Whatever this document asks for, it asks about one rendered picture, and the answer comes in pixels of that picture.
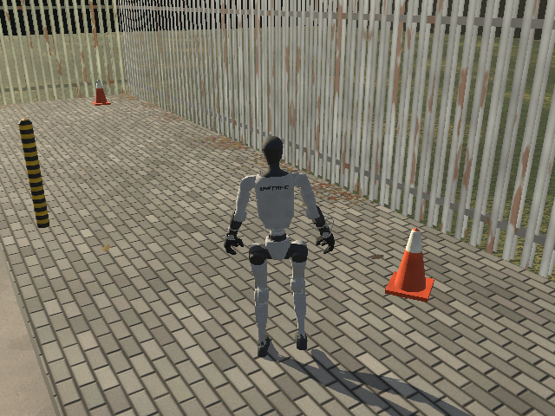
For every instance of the left robot upper arm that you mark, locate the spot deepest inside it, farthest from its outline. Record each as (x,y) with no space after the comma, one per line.
(246,185)

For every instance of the right robot upper arm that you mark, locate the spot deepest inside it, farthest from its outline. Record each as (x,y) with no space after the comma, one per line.
(301,180)

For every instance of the robot left shin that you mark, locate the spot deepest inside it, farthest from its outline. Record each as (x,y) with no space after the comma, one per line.
(261,315)

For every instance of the robot left forearm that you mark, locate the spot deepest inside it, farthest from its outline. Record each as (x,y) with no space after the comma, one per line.
(233,228)

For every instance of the robot left hand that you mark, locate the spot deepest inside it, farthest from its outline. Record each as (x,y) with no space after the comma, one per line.
(236,243)

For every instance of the robot head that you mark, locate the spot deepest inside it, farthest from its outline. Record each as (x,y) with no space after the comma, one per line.
(272,148)

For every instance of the robot right hand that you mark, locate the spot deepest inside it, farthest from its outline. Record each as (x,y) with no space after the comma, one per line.
(329,240)

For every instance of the robot right forearm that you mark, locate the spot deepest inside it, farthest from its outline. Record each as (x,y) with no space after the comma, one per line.
(321,225)

